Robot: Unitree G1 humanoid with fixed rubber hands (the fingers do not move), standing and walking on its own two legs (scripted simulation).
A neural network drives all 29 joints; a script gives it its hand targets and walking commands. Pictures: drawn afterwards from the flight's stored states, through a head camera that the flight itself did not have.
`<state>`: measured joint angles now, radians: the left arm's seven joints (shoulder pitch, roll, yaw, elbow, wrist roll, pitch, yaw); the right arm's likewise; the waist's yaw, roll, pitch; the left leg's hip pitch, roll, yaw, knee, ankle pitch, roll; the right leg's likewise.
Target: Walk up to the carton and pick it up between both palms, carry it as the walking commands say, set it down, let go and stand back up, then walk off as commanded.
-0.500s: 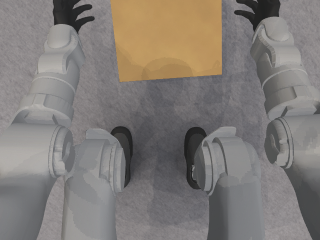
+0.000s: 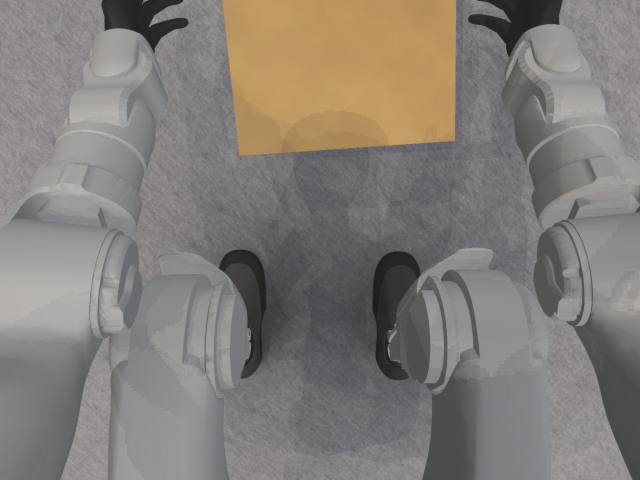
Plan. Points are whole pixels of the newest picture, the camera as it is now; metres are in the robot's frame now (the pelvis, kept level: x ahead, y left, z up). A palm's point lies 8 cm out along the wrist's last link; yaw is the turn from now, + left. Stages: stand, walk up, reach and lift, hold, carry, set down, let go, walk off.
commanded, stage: reach and lift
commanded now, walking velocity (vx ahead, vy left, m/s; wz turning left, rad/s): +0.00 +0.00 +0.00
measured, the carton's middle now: (336, 56) +0.52 -0.03 -0.27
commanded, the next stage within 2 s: none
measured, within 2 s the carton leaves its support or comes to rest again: leaves its support in 0.98 s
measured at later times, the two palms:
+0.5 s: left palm (174, 25) +0.53 +0.13 -0.18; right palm (498, 24) +0.53 -0.18 -0.19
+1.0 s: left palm (167, 14) +0.54 +0.13 -0.17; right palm (496, 23) +0.53 -0.18 -0.19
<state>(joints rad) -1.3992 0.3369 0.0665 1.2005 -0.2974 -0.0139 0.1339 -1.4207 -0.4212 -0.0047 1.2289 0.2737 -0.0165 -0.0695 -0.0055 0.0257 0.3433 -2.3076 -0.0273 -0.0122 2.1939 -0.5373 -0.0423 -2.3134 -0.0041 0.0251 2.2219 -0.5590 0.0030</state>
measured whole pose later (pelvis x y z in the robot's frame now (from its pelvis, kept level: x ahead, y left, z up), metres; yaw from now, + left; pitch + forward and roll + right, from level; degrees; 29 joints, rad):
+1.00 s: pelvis +0.01 +0.00 -0.01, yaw +0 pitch +36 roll +1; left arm -1.44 0.23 0.23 1.19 -0.12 0.06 0.13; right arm -1.43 -0.33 -0.07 1.20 0.13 0.08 -0.07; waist 0.00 0.04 0.33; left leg -2.29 -0.05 -0.03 2.23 -0.57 -0.06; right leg -2.30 0.01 0.02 2.25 -0.58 0.01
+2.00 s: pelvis +0.01 +0.00 +0.04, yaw -1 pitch +45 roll +2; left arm -1.17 0.02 0.47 0.69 0.10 0.25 0.16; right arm -1.23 -0.17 -0.28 0.83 -0.08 0.29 -0.11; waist 0.01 0.03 0.01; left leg -2.29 -0.10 -0.05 2.04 -0.55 -0.08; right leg -2.31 0.08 0.06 2.06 -0.54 0.04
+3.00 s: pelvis +0.01 +0.00 +0.14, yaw -2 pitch +44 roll +1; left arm -0.96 -0.10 0.50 0.65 0.22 0.30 0.22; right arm -1.03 -0.04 -0.36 0.78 -0.21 0.35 -0.15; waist 0.02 0.02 -0.22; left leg -2.00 -0.12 -0.09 1.73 -0.51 -0.07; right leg -2.01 0.11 0.09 1.74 -0.50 0.05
